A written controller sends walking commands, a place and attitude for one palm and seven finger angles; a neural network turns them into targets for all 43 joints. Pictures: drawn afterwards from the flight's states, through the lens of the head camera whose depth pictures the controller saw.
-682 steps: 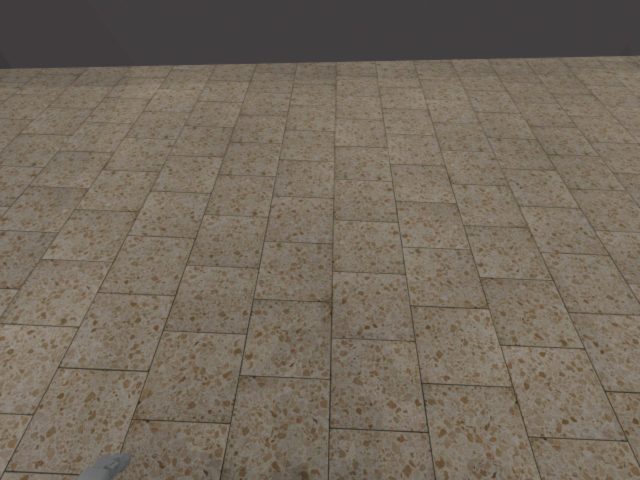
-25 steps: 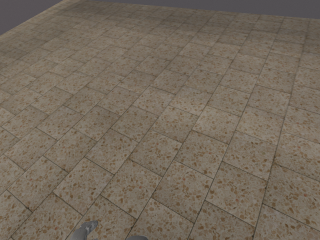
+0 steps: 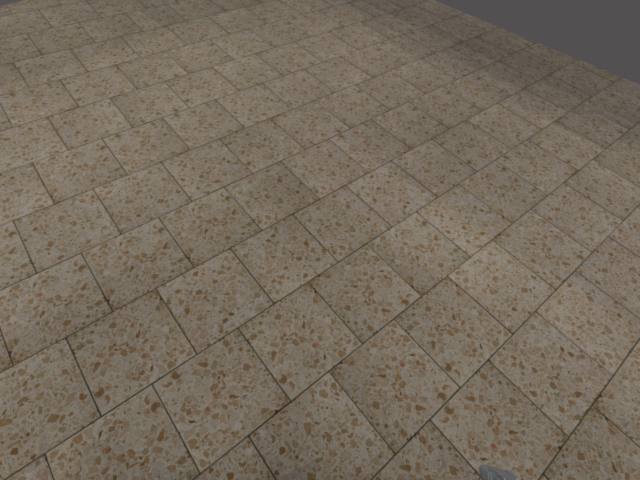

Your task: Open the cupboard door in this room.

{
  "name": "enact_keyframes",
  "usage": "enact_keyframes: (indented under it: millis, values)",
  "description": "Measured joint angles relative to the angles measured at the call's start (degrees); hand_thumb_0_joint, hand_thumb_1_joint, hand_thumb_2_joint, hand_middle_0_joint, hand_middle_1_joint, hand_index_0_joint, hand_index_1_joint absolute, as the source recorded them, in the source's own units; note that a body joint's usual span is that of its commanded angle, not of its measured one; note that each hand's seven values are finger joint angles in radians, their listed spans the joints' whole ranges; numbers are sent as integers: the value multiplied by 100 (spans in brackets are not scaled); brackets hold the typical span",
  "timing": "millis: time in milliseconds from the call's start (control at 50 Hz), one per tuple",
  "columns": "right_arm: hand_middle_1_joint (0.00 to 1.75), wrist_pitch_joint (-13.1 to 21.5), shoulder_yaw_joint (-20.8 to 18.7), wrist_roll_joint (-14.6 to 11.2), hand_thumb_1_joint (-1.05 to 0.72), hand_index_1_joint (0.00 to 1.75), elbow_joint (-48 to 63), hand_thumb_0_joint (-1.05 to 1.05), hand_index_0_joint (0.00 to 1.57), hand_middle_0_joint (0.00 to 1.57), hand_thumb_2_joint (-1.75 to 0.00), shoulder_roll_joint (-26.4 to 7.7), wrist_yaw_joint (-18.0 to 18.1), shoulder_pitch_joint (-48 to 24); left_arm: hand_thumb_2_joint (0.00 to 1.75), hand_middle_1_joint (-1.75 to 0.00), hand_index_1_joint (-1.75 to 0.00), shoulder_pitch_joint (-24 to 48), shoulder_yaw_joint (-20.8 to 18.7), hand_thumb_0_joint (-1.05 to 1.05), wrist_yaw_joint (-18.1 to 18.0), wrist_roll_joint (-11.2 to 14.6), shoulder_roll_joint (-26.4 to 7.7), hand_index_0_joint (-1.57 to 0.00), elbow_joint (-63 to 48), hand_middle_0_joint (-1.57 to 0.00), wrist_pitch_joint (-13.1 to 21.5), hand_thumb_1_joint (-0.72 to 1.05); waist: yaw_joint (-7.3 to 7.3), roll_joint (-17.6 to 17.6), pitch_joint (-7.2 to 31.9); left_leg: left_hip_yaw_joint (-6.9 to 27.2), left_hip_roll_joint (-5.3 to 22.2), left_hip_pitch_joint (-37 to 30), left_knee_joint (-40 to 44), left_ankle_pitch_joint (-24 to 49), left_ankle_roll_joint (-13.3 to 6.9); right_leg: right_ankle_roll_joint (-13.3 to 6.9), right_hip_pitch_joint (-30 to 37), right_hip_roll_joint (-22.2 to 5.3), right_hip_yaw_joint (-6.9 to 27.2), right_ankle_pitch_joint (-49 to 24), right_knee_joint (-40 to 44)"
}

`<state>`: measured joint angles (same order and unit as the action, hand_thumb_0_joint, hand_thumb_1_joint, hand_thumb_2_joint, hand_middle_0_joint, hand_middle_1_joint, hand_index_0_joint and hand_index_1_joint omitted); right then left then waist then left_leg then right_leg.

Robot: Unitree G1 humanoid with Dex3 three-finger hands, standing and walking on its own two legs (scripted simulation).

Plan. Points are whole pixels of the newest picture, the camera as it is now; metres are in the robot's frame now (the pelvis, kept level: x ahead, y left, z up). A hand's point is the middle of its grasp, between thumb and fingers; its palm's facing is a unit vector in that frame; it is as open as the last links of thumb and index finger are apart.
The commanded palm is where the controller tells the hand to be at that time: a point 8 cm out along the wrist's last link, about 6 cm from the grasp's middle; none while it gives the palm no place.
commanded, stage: turn or walk to find it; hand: left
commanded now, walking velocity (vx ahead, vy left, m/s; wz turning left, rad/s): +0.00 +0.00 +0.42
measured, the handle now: out of the picture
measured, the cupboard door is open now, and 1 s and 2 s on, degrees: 0 0 0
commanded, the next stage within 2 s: none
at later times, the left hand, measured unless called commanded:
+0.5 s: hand out of the picture +0.09 +0.19 -0.14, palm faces +0.17 -0.95 -0.27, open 7.4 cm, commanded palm none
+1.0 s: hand out of the picture -0.12 +0.15 -0.16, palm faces +0.48 -0.84 -0.26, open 7.4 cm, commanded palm none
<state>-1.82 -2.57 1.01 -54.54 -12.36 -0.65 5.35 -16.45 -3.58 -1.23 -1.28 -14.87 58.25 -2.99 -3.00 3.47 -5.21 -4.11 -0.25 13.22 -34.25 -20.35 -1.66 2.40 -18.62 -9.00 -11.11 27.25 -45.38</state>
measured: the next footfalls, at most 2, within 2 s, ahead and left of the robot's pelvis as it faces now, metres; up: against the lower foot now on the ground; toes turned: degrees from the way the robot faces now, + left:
right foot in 0.50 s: +0.03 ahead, -0.13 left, +0.00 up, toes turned +9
left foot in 1.04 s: -0.09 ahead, +0.08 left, +0.00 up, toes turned +32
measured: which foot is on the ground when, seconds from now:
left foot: down 0.00-0.52, up 0.54-1.00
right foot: up 0.00-0.48, down 0.50-1.00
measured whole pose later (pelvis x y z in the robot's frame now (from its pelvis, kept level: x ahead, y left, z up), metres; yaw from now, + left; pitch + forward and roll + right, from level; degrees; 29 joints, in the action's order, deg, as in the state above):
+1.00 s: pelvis -0.04 -0.04 +0.01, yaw +27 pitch +0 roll +1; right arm -3.9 -3.6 0.8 -56.5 -14.0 -0.5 8.0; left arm -15.5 -2.7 -1.0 -2.0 -11.7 56.5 -0.7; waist -1.9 0.4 -5.3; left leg -2.2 1.8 17.2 -42.8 -24.7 3.3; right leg -0.5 -13.2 -8.0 -15.5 18.2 -32.8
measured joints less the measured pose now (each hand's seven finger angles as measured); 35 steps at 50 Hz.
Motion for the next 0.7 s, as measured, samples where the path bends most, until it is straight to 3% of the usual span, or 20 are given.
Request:
enact_keyframes:
  millis: [40, 100, 220, 360, 440, 480, 500, 520, 580, 640, 700]
  values:
    - [30, 38, 52, 22, -91, 30, 42, 0, 20, 20, -90, 67, 44, 7, 89, -30, -30, 39, -12, 1, -9, -4, -36, -20, 56, -20, -110, 91, 18, -23, 60, 77, 12, -77, 134, 44, -86, 81, -274, 166, 361, 225, -788]
    - [30, 57, 103, 23, -91, 30, 57, 0, 20, 20, -90, 118, 105, 58, 89, -30, -30, 205, -21, 1, 36, 6, -34, -20, 36, -20, -114, 91, 66, -112, 89, 252, -5, -214, 503, 292, -122, 171, -582, 289, 688, -79, -1568]
    - [30, 87, 123, 0, -91, 30, 13, 0, 21, 20, -90, 213, 107, 287, 89, -30, -30, 553, -3, 1, 51, 14, -7, -20, -186, -20, -7, 91, 141, -151, 95, 465, -137, -349, 966, 630, -167, 340, -821, 320, 988, -539, -1868]
    - [30, 27, 47, 53, -90, 30, -86, 0, 21, 20, -90, 228, 95, 703, 89, -30, -30, 954, 39, 1, 28, 45, 110, -20, -398, -19, -27, 91, 413, -258, 100, 744, -264, -177, 902, 718, -114, 339, -556, 472, 1016, -289, -972]
    - [30, -46, -22, 83, -91, 30, -169, 0, 21, 20, -90, 143, 97, 899, 89, -30, -30, 1148, 88, 1, 31, 77, 240, -20, -540, -20, 26, 91, 572, -414, 78, 942, -316, 55, 721, 721, -3, 234, -179, 646, 994, -240, 13]
    - [30, -74, -61, 73, -91, 30, -210, 0, 21, 20, -90, 96, 94, 994, 89, -30, -30, 1193, 117, 1, 35, 92, 300, -20, -606, -20, 92, 91, 608, -479, 97, 1037, -363, 211, 569, 694, 80, 181, 125, 727, 960, -615, 741]
    - [30, -85, -79, 58, -91, 30, -224, 0, 21, 20, -90, 79, 90, 1052, 89, -30, -30, 1181, 134, 1, 37, 93, 313, -20, -644, -20, 140, 91, 605, -478, 128, 1067, -412, 306, 448, 653, 132, 154, 339, 726, 934, -940, 1229]
    - [30, -97, -105, 33, -91, 30, -250, 0, 21, 20, -90, 22, 83, 1070, 89, -30, -30, 1181, 143, 1, 23, 75, 377, -20, -641, -20, 197, 91, 600, -599, 112, 1136, -376, 404, 259, 582, 180, -21, 410, 793, 855, -1065, 1388]
    - [30, -211, -195, 31, -91, 30, -287, 0, 20, 20, -90, -82, 84, 1096, 89, -30, -30, 1059, 219, 1, 11, 33, 512, -20, -655, -20, 248, 91, 636, -726, 103, 1020, -421, 934, -1262, -518, 267, -411, 446, 736, 643, -935, 1289]
    - [30, -287, -255, 62, -91, 30, -319, 0, 20, 20, -90, -163, 35, 1095, 89, -30, -30, 859, 222, 1, -4, 37, 594, -20, -607, -20, 213, 91, 609, -719, 153, 826, -307, 1350, -2728, -392, 352, -470, 613, 624, 494, -986, 1495]
    - [30, -286, -275, 66, -91, 30, -328, 0, 20, 20, -90, -220, -1, 1087, 89, -30, -30, 697, 221, 1, -2, 36, 632, -20, -521, -20, 220, 91, 605, -720, 173, 783, -77, 1494, -3351, -16, 466, -482, 736, 559, 297, -1065, 1666]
